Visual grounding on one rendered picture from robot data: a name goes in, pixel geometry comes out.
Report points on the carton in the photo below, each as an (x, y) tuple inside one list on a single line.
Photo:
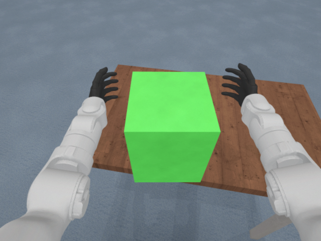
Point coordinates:
[(171, 127)]

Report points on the table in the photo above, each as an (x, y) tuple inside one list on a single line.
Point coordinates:
[(235, 163)]

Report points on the right robot forearm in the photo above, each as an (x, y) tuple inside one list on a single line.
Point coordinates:
[(270, 135)]

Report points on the left robot hand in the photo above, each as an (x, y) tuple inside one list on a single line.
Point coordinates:
[(98, 85)]

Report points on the robot left upper arm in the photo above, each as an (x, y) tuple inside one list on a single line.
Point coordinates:
[(57, 198)]

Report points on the robot right upper arm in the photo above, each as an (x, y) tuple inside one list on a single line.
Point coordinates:
[(295, 191)]

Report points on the right robot hand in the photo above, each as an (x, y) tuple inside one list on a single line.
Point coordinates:
[(246, 83)]

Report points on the left robot forearm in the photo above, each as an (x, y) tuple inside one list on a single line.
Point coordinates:
[(76, 151)]

